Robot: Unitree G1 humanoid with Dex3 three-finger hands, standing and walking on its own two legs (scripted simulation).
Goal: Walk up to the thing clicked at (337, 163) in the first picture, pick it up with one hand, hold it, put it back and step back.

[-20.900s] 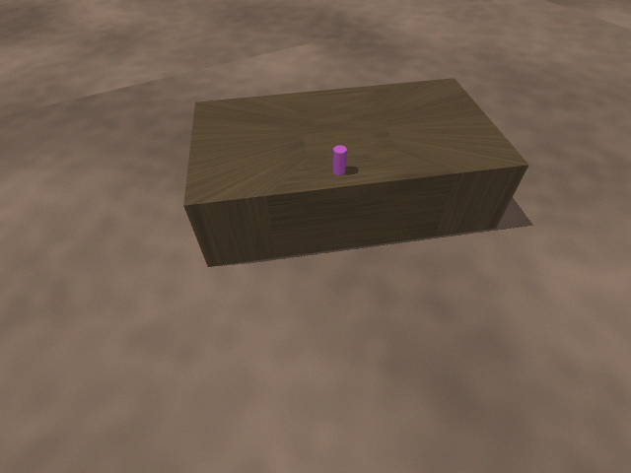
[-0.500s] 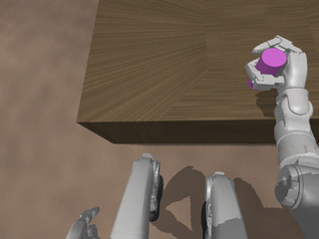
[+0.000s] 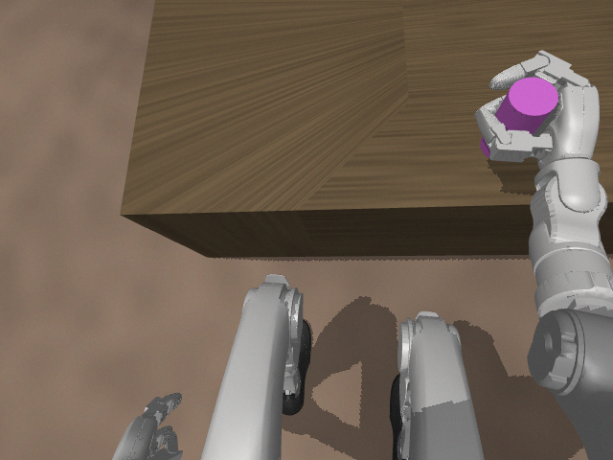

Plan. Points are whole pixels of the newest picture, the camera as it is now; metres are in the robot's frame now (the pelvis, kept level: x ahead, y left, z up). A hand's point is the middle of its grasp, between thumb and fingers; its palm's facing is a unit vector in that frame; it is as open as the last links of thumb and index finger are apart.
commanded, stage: lower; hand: right
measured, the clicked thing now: (514, 123) +0.53 -0.14 -0.01
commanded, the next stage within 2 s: loosen in 0.84 s
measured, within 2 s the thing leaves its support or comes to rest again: rests again in 0.74 s
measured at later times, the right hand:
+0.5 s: hand (495, 130) +0.53 -0.13 -0.03, palm faces -0.05 +1.00 -0.02, open 6.4 cm
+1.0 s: hand (492, 132) +0.54 -0.13 -0.05, palm faces -0.02 +1.00 -0.03, open 6.4 cm
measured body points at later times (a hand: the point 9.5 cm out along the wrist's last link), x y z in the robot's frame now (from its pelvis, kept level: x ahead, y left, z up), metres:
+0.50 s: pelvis -0.01 -0.01 -0.03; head +0.21 -0.02 +0.36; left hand +0.04 +0.28 -0.15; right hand +0.53 -0.18 -0.03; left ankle +0.13 +0.14 -0.44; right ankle +0.05 -0.12 -0.44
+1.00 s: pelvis -0.01 -0.01 -0.05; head +0.21 -0.03 +0.34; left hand +0.03 +0.27 -0.16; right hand +0.53 -0.19 -0.04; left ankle +0.13 +0.14 -0.44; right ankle +0.05 -0.12 -0.44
